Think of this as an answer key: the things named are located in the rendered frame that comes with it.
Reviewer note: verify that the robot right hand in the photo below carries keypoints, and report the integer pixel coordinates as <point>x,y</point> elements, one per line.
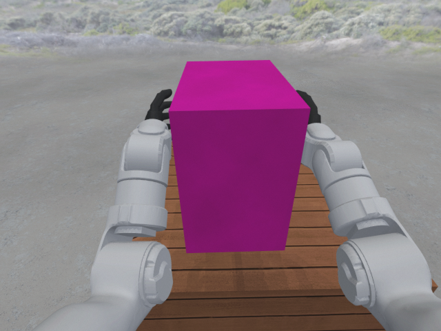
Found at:
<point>314,117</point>

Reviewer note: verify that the carton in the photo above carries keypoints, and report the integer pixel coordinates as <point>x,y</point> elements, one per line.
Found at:
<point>238,132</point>

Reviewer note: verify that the robot left upper arm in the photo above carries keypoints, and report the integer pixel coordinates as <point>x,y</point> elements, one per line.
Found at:
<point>128,279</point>

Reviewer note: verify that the right robot forearm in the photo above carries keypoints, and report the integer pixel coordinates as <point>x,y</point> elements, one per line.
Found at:
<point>356,208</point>

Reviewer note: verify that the pedestal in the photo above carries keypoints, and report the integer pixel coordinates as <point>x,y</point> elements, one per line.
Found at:
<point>295,289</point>

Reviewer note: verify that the left robot forearm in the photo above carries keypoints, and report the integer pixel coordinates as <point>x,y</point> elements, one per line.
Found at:
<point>139,206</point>

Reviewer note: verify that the robot left hand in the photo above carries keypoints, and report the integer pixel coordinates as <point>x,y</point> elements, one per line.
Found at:
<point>158,105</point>

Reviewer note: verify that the robot right upper arm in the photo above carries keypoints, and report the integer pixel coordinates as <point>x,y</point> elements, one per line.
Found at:
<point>387,275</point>

